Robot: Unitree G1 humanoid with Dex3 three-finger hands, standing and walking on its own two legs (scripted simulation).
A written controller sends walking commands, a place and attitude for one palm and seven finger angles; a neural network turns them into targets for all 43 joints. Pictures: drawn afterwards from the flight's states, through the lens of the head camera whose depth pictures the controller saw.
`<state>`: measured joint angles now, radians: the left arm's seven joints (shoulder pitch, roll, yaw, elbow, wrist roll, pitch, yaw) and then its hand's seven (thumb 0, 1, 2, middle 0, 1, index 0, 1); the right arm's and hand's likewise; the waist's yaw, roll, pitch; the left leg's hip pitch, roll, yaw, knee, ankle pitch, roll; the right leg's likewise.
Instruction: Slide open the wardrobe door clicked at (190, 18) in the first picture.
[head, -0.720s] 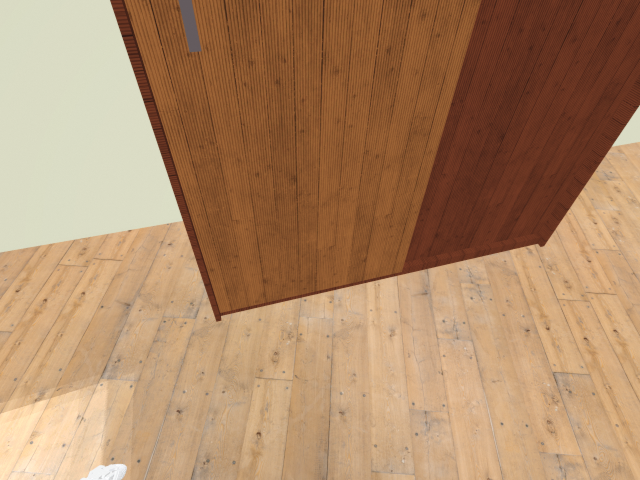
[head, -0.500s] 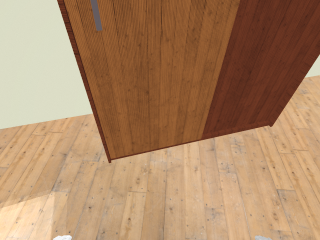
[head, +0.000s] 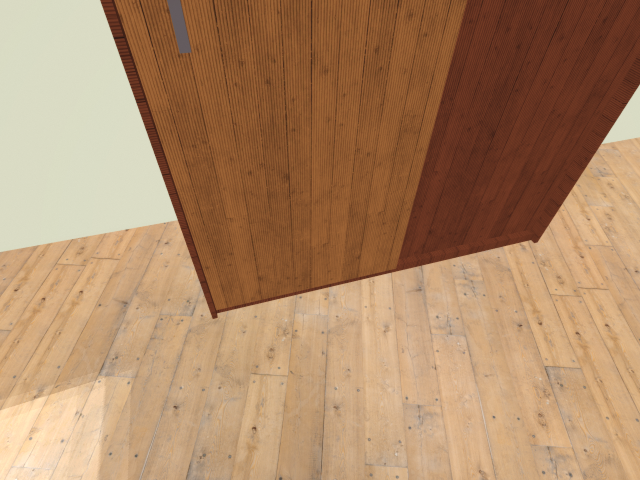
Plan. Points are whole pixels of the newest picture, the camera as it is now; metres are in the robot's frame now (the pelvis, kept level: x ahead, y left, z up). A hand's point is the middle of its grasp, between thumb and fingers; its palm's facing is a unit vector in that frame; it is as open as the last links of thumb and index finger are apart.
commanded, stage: stand and wait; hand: left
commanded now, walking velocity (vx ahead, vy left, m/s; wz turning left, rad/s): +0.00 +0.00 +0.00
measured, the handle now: out of the picture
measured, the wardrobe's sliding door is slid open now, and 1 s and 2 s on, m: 0.00 0.00 0.00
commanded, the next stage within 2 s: look at it before walking up in 0.10 s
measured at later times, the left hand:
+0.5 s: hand out of the picture +0.08 +0.25 -0.15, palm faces -0.03 -0.94 -0.33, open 7.3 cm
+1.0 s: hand out of the picture +0.08 +0.25 -0.16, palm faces +0.01 -0.94 -0.33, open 7.3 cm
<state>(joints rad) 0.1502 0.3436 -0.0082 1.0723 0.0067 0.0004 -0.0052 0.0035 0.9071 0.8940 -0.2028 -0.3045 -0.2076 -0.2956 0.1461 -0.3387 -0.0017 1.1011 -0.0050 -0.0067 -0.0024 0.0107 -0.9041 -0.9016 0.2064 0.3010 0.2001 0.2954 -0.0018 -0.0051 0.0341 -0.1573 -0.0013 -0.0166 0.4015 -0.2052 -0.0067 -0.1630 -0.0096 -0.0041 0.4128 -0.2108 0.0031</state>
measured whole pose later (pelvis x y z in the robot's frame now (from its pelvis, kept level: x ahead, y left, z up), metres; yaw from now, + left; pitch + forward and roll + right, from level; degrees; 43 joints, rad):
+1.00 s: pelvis +0.00 +0.00 +0.00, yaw +2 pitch -2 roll +0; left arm 0.13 0.33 0.00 1.06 0.01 0.02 0.01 0.00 0.91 0.89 -0.20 -0.30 -0.21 -0.30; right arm 0.13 -0.32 0.00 1.09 0.00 0.01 -0.01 0.01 -0.90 -0.90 0.21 0.30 0.20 0.30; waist 0.00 -0.01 0.04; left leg -0.19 -0.01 -0.04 0.42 -0.21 -0.01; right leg -0.18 -0.02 -0.03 0.43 -0.22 0.01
